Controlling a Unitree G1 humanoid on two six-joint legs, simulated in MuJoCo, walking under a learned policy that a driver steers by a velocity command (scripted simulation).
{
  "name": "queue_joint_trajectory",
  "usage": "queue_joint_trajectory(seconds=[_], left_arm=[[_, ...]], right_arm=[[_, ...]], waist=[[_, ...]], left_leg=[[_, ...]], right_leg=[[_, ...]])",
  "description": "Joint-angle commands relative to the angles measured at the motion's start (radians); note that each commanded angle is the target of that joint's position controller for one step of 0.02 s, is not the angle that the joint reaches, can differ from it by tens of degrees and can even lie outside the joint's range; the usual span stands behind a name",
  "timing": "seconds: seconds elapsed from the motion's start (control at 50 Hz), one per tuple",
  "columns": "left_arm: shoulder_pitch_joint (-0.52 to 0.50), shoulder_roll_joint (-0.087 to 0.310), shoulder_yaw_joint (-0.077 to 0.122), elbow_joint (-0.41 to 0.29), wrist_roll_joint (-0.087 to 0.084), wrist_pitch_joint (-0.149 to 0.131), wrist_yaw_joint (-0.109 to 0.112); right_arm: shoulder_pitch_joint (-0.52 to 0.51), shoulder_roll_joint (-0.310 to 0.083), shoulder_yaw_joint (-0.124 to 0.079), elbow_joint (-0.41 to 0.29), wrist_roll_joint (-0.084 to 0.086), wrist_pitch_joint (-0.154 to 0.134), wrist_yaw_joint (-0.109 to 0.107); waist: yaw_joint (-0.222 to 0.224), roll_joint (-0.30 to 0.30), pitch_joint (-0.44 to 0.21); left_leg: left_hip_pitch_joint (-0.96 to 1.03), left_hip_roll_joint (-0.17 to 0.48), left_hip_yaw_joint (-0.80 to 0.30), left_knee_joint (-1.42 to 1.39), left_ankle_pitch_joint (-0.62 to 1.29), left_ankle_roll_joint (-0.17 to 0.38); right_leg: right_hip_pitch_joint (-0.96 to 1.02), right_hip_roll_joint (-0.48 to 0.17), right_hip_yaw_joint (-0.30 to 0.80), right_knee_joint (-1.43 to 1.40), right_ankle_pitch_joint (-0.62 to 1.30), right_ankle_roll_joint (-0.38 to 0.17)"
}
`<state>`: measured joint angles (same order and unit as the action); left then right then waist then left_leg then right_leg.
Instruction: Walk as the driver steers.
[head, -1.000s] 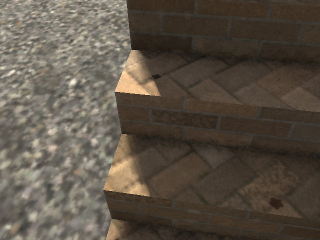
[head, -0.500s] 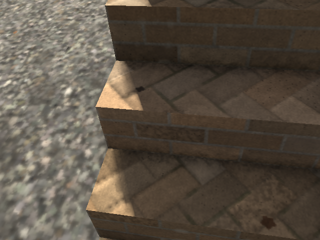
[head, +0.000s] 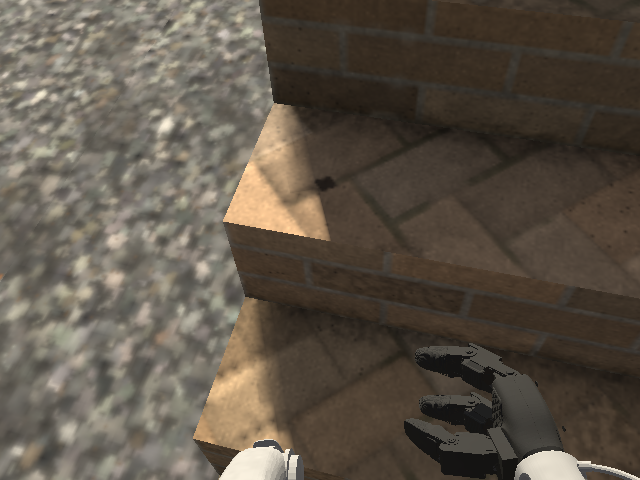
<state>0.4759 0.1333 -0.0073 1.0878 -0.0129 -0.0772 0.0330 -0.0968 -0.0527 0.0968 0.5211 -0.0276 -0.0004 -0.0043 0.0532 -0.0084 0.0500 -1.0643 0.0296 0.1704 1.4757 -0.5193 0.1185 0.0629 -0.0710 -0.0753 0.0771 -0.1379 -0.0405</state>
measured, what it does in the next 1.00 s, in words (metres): climbs, turning right: right foot 0.21 m higher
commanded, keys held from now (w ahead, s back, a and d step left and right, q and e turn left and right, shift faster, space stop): w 0.02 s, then w+e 0.94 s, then w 0.04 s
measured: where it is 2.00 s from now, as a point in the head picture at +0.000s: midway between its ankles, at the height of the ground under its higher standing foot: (508, 232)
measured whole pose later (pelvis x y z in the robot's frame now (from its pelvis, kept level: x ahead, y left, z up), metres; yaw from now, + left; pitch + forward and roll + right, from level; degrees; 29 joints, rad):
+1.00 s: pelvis +0.44 -0.11 +0.39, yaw -25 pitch +8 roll +2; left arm 0.58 0.05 -0.04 1.17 0.06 -0.06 -0.15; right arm -0.07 -0.11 0.06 0.76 -0.01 0.01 0.02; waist 0.02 -0.06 -0.22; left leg -1.36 0.00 0.06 1.79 -0.37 0.14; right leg -0.25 0.13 0.22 0.47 -0.23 -0.15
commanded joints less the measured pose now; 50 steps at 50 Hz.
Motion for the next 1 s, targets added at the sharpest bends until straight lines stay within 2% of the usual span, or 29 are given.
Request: queue_joint_trajectory(seconds=[0.02,0.04,0.06,0.08,0.12,0.18,0.2,0.24,0.32,0.38,0.44,0.48,0.52,0.54,0.58,0.62,0.64,0.66,0.68,0.7,0.72,0.74,0.78,0.82,0.86,0.9,0.94,0.98,1.0], left_arm=[[-0.004,0.34,0.083,-0.152,-0.03,-0.068,-0.082],[-0.083,0.27,0.089,-0.185,-0.005,-0.071,-0.124],[-0.146,0.189,0.096,-0.192,0.044,-0.053,-0.125],[-0.211,0.078,0.077,-0.286,0.074,-0.029,-0.098],[-0.298,-0.03,0.038,-0.396,0.073,0.017,-0.02],[-0.118,-0.073,0.014,-0.369,0.032,0.055,0.008],[-0.221,0.101,0.015,-0.359,0.012,0.025,-0.127],[-0.196,0.09,0.027,-0.317,0.009,0.011,-0.202],[-0.326,0.051,-0.015,-0.293,0.005,0.0,-0.175],[-0.514,0.09,-0.02,-0.347,0.005,0.037,-0.181],[-0.657,0.053,-0.046,-0.413,-0.029,0.079,-0.159],[-0.646,0.024,-0.067,-0.419,0.007,0.137,-0.158],[-0.705,0.101,-0.047,-0.484,-0.01,0.191,-0.181],[-0.549,0.08,-0.052,-0.455,0.017,0.204,-0.191],[-0.51,0.08,-0.047,-0.457,0.029,0.208,-0.183],[-0.154,0.162,0.007,-0.302,0.027,0.223,-0.138],[0.072,0.197,0.014,-0.177,0.054,0.208,-0.113],[-0.109,0.302,0.091,-0.146,0.051,0.168,-0.042],[0.039,0.168,0.031,-0.107,0.08,0.119,-0.1],[0.116,0.095,0.016,-0.04,0.079,0.068,-0.124],[0.093,0.043,-0.007,0.011,0.07,0.035,-0.128],[0.002,0.034,-0.015,0.017,0.057,0.005,-0.144],[-0.091,-0.036,-0.048,0.025,0.074,0.019,-0.148],[-0.095,0.018,-0.021,-0.024,0.058,0.002,-0.155],[0.033,-0.005,-0.033,0.036,0.086,0.004,-0.148],[0.079,0.021,-0.037,0.053,0.128,0.0,-0.166],[0.037,0.084,-0.007,0.007,0.105,-0.004,-0.173],[0.029,0.136,0.005,-0.031,0.049,-0.01,-0.183],[0.066,0.188,0.02,0.015,0.045,-0.028,-0.191]], right_arm=[[0.482,-0.208,-0.107,0.094,0.001,0.007,-0.028],[0.536,-0.319,-0.152,0.152,-0.014,0.034,-0.038],[0.435,-0.354,-0.179,0.162,-0.007,0.048,-0.041],[0.309,-0.315,-0.17,0.173,0.002,0.038,-0.027],[0.271,-0.165,-0.14,0.304,-0.011,-0.001,-0.009],[0.31,-0.038,-0.103,0.416,-0.033,-0.047,0.018],[0.282,-0.103,-0.083,0.344,-0.053,-0.095,0.084],[0.316,-0.21,-0.132,0.412,-0.056,-0.091,0.089],[0.589,-0.173,-0.075,0.566,-0.101,-0.074,0.084],[0.518,-0.163,-0.05,0.523,-0.112,-0.108,0.064],[0.755,-0.157,-0.029,0.6,-0.151,-0.099,0.05],[0.642,-0.216,-0.028,0.576,-0.107,-0.09,0.094],[0.586,-0.345,-0.05,0.611,-0.058,-0.123,0.143],[0.569,-0.421,-0.073,0.622,-0.044,-0.139,0.14],[0.616,-0.444,-0.114,0.646,-0.034,-0.121,0.138],[0.717,-0.347,-0.121,0.673,-0.153,-0.076,0.157],[0.685,-0.234,-0.104,0.666,-0.149,-0.056,0.182],[0.497,-0.275,-0.142,0.446,0.04,-0.129,0.112],[0.503,-0.123,-0.09,0.605,-0.01,-0.054,0.116],[0.425,-0.18,-0.104,0.558,-0.023,-0.04,0.1],[0.354,-0.148,-0.09,0.487,-0.059,-0.031,0.077],[0.27,-0.127,-0.081,0.407,-0.049,-0.035,0.06],[0.265,-0.14,-0.07,0.364,-0.058,-0.03,0.044],[0.155,-0.181,-0.075,0.305,-0.004,-0.061,0.018],[0.132,-0.168,-0.057,0.295,-0.004,-0.07,0.013],[0.05,-0.183,-0.058,0.244,-0.011,-0.055,0.011],[-0.157,-0.205,-0.073,0.129,0.017,-0.035,-0.005],[-0.251,-0.147,-0.067,0.074,0.02,0.011,0.024],[-0.146,-0.201,-0.078,0.106,0.046,0.037,0.041]], waist=[[-0.263,-0.036,-0.507],[-0.278,0.23,-0.489],[-0.242,0.212,-0.482],[-0.131,0.123,-0.324],[-0.02,-0.019,-0.003],[0.092,0.004,0.052],[0.007,-0.079,0.089],[0.023,0.079,0.008],[-0.01,-0.01,-0.017],[-0.008,0.073,-0.081],[-0.115,0.158,-0.074],[-0.019,0.168,-0.075],[0.094,0.314,-0.148],[0.159,0.342,-0.21],[0.122,0.377,-0.251],[0.138,0.255,-0.422],[0.185,0.039,-0.448],[0.032,-0.113,-0.473],[0.147,-0.159,-0.142],[0.125,-0.143,-0.099],[0.059,-0.051,-0.09],[-0.011,-0.024,-0.098],[-0.1,0.026,-0.15],[-0.103,-0.08,-0.146],[-0.094,-0.088,-0.117],[-0.09,0.04,-0.128],[-0.076,-0.023,-0.106],[-0.122,-0.148,-0.177],[-0.15,-0.12,-0.229]], left_leg=[[0.951,0.002,-0.405,-0.463,-0.195,0.119],[0.988,0.194,-0.921,-0.942,-0.314,0.152],[0.843,0.274,-1.182,-1.152,-0.486,0.176],[0.687,0.306,-1.102,-1.159,-0.509,0.118],[0.457,0.27,-0.744,-1.04,-0.343,0.052],[0.454,0.2,-0.367,-1.028,-0.036,-0.046],[0.427,0.199,-0.353,-1.105,0.134,0.002],[0.524,0.248,-0.293,-1.174,0.307,0.105],[1.004,0.283,-0.225,-1.121,0.358,0.04],[0.724,0.164,-0.003,-1.259,0.312,0.014],[0.955,0.244,-0.001,-1.343,0.468,0.031],[0.885,0.307,0.05,-1.457,0.793,0.1],[0.84,0.342,0.08,-1.362,2.007,0.208],[1.065,0.41,0.068,-1.258,2.321,0.243],[1.365,0.415,0.038,-1.072,2.516,0.292],[0.995,0.335,-0.02,-0.633,2.264,0.267],[0.532,0.182,-0.135,-0.346,1.271,0.168],[0.551,-0.079,-0.147,0.059,0.503,0.03],[0.099,-0.066,-0.473,0.382,0.759,0.068],[-0.031,-0.09,-0.473,0.479,0.693,0.08],[-0.163,-0.126,-0.511,0.564,0.654,0.1],[-0.225,-0.098,-0.469,0.655,0.553,0.1],[-0.336,-0.034,-0.357,0.708,0.521,0.112],[-0.301,-0.02,-0.237,0.833,0.27,0.079],[-0.426,-0.035,-0.249,0.969,0.227,0.094],[-0.356,-0.004,-0.207,0.735,0.388,0.083],[-0.192,0.01,-0.124,0.482,0.195,0.032],[0.393,-0.094,0.056,0.163,-0.003,-0.039],[0.381,-0.125,0.035,0.121,0.196,-0.02]], right_leg=[[-0.368,-0.105,0.032,0.786,1.518,-0.124],[-0.568,0.086,0.088,1.129,0.494,-0.092],[-0.659,0.182,0.269,1.74,0.119,-0.067],[-0.81,0.148,0.295,2.036,0.087,-0.051],[-1.046,0.115,0.229,2.173,0.008,-0.067],[-1.114,0.124,0.246,2.102,0.086,-0.068],[-1.184,0.134,0.366,2.086,0.182,-0.185],[-1.241,0.192,0.298,2.33,0.158,-0.23],[-1.835,0.175,0.344,2.581,0.167,-0.28],[-1.556,0.087,0.075,2.229,0.285,-0.241],[-1.659,0.048,0.025,2.074,0.218,-0.229],[-1.391,0.015,-0.075,1.765,0.071,-0.238],[-1.067,0.136,-0.189,1.533,-0.068,-0.17],[-1.057,0.169,-0.163,1.403,-0.111,-0.14],[-1.08,0.278,-0.212,0.995,-0.259,-0.114],[-0.519,0.304,0.096,0.874,-0.06,-0.216],[-0.21,0.17,0.48,0.62,-0.089,-0.341],[-0.296,0.053,0.849,0.362,-0.804,-0.332],[-0.393,0.029,0.727,0.463,-0.514,-0.298],[-0.389,0.037,0.726,0.441,-0.48,-0.3],[-0.361,0.052,0.721,0.447,-0.316,-0.282],[-0.382,0.048,0.628,0.454,-0.184,-0.241],[-0.421,0.079,0.458,0.448,-0.071,-0.212],[-0.57,0.1,0.428,0.357,-0.075,-0.206],[-0.573,0.08,0.549,0.342,-0.235,-0.209],[-0.602,0.099,0.545,0.342,-0.231,-0.187],[-0.72,0.08,0.542,0.203,0.011,-0.22],[-0.952,-0.003,0.547,0.062,0.9,-0.323],[-0.721,-0.052,0.487,0.134,1.525,-0.248]])
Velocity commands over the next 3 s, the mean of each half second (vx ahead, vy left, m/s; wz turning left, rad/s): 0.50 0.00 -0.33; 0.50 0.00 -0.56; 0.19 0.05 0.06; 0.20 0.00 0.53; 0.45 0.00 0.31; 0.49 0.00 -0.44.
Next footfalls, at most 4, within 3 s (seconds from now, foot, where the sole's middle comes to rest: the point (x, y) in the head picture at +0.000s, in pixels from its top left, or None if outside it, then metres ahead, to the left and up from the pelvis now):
0.58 right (479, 437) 0.38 -0.15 -0.39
1.02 left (437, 191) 0.65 -0.09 -0.18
1.44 right None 0.60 -0.35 -0.18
1.84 left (416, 196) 0.64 -0.06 -0.18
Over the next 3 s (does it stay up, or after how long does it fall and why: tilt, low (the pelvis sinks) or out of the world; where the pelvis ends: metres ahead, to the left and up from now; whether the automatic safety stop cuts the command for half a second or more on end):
stays up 1.02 -0.15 0.98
